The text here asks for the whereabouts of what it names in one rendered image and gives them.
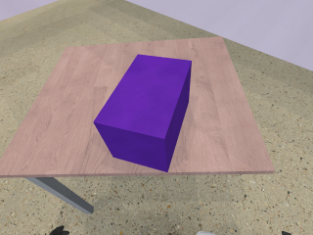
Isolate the carton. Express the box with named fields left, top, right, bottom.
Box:
left=93, top=54, right=192, bottom=172

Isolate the table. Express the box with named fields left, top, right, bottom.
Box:
left=0, top=36, right=275, bottom=214

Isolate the left robot hand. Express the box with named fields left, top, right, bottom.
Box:
left=49, top=225, right=69, bottom=235

